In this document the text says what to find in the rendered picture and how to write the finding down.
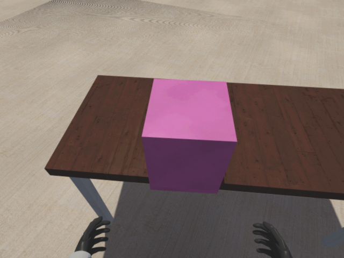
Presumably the table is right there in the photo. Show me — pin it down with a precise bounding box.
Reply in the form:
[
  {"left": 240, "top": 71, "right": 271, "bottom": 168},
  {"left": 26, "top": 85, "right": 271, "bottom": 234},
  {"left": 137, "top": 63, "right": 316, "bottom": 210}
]
[{"left": 44, "top": 75, "right": 344, "bottom": 247}]

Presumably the robot right hand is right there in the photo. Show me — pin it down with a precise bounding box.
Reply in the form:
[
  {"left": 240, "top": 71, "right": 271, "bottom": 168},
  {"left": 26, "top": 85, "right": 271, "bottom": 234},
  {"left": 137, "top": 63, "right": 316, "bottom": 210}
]
[{"left": 253, "top": 221, "right": 293, "bottom": 258}]

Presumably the carton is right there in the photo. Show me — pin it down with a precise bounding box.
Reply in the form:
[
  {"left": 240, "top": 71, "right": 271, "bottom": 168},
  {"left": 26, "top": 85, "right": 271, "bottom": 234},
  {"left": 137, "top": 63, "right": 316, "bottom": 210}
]
[{"left": 142, "top": 78, "right": 237, "bottom": 194}]

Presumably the robot left hand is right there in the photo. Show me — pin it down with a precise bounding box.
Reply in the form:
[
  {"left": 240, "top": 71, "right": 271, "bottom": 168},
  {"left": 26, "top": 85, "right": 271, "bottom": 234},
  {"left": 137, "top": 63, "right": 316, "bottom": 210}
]
[{"left": 74, "top": 216, "right": 111, "bottom": 256}]

